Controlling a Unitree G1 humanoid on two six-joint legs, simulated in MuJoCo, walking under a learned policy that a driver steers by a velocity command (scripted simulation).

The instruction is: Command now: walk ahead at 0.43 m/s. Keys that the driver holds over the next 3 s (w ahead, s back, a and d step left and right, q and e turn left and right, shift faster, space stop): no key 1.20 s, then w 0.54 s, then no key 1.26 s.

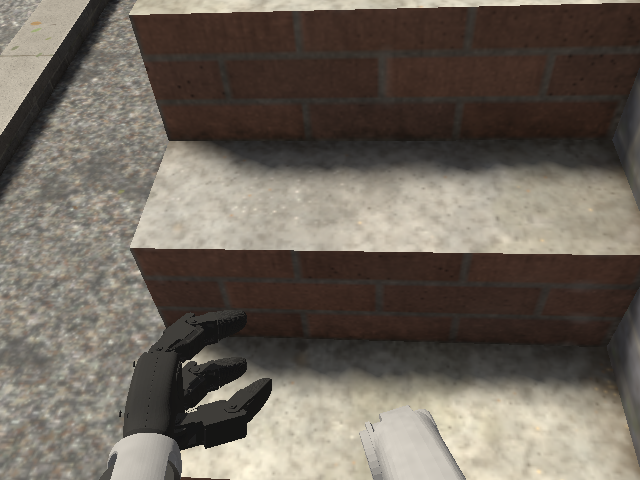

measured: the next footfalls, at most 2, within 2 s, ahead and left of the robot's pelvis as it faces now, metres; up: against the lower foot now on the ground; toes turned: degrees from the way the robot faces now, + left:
right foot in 0.10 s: +0.18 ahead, -0.15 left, +0.21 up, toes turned -2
left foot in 0.54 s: +0.25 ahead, +0.11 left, +0.21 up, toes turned +2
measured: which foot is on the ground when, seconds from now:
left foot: down 0.00-0.12, up 0.14-0.52, down 0.54-1.00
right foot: up 0.00-0.08, down 0.10-1.00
